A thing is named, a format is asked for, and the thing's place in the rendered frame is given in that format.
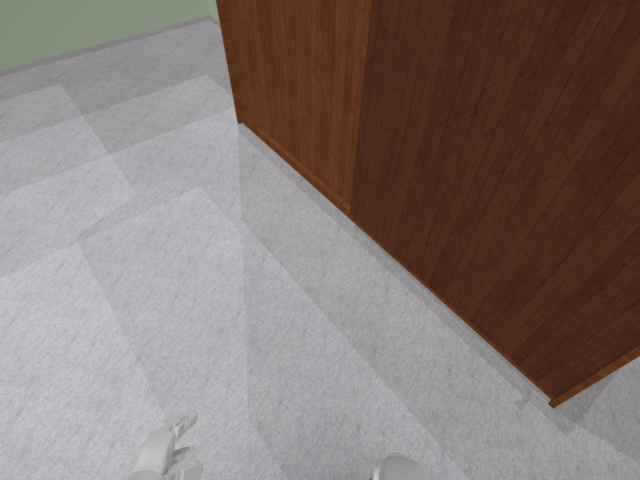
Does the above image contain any right robot shin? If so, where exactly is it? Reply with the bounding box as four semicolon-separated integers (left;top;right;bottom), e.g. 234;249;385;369
384;451;406;459

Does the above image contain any wardrobe door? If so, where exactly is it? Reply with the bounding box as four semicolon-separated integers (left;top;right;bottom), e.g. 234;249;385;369
227;0;372;206
350;0;640;398

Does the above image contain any robot left hand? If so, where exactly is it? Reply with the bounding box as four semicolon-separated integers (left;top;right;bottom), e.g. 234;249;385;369
131;411;203;480

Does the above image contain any robot right thigh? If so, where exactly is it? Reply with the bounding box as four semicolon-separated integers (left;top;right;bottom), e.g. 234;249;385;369
371;456;431;480

